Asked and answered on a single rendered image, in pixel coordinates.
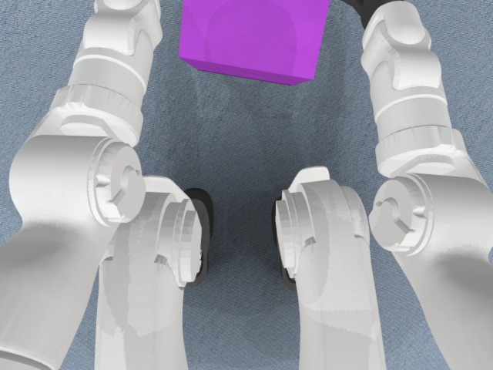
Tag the right robot foot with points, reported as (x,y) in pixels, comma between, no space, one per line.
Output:
(289,282)

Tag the robot right upper arm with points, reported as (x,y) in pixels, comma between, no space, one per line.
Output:
(440,231)

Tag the right robot shin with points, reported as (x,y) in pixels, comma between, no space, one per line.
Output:
(356,208)

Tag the carton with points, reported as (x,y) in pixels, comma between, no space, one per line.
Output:
(268,40)

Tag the robot left upper arm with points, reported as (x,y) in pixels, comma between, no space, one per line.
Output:
(72,193)

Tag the right robot hand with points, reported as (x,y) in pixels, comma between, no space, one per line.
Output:
(366,8)

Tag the right robot forearm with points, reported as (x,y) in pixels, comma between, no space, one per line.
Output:
(409,103)

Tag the left robot forearm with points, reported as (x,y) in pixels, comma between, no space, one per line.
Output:
(110,74)

